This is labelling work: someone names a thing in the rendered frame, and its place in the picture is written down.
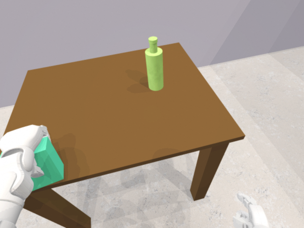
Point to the sponge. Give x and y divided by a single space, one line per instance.
50 163

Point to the table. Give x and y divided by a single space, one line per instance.
102 117

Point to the robot left hand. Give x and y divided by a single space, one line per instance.
29 136

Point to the robot left forearm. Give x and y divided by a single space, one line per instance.
16 164

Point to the robot right hand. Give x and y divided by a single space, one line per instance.
255 216

